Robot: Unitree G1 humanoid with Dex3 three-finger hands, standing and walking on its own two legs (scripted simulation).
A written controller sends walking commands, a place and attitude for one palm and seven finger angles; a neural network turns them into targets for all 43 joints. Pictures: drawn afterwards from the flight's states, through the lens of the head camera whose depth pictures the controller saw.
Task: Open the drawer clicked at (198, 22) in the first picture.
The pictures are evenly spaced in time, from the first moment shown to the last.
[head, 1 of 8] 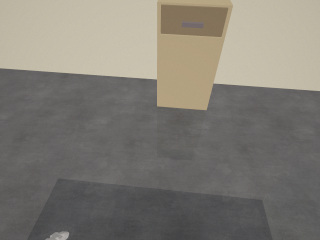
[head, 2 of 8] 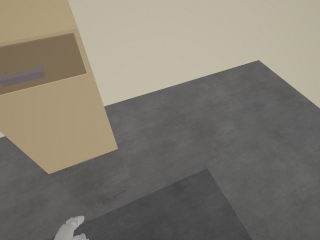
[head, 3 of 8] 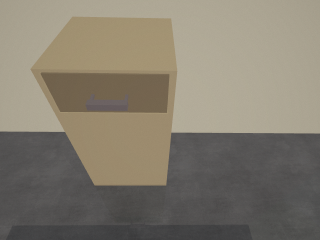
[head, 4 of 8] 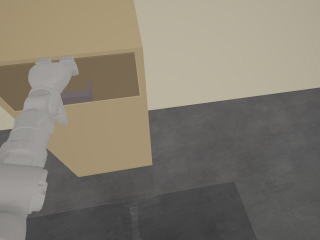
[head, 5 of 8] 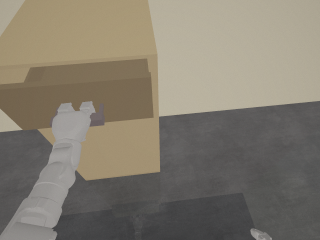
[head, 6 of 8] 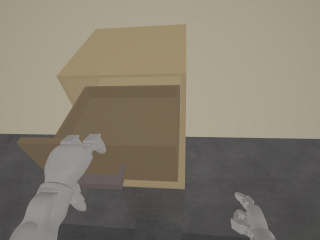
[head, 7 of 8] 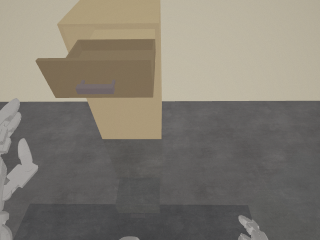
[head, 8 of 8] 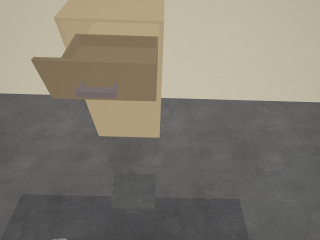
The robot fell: no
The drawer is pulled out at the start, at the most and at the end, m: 0.00 0.30 0.29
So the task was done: yes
